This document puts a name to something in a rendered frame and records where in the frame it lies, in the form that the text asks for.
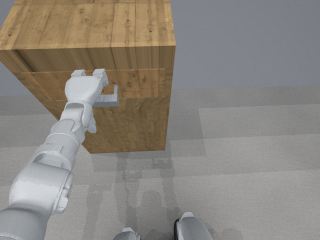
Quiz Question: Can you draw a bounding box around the robot left forearm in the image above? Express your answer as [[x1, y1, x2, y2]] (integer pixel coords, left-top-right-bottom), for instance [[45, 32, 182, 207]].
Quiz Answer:
[[9, 99, 93, 205]]

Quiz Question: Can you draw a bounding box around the cabinet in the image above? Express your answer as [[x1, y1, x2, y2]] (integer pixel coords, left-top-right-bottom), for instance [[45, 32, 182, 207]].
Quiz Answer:
[[0, 0, 176, 154]]

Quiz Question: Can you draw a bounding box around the drawer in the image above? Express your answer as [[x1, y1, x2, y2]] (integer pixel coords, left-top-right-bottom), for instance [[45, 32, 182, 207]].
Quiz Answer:
[[21, 68, 165, 101]]

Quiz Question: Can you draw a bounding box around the robot left upper arm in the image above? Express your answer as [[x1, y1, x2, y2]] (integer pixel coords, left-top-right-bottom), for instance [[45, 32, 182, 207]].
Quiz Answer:
[[0, 161, 74, 240]]

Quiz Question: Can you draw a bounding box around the robot right thigh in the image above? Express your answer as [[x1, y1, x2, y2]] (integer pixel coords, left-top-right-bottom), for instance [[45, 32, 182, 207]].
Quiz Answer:
[[176, 216, 213, 240]]

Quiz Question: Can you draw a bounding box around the left robot hand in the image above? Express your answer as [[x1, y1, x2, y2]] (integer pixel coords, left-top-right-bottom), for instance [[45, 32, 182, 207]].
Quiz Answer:
[[64, 68, 109, 134]]

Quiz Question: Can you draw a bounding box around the handle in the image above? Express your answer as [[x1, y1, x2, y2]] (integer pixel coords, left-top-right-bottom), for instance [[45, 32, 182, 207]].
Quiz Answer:
[[92, 85, 119, 107]]

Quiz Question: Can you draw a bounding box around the robot right shin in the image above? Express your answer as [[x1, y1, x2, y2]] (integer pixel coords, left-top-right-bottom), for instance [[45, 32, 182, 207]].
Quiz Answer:
[[181, 212, 194, 220]]

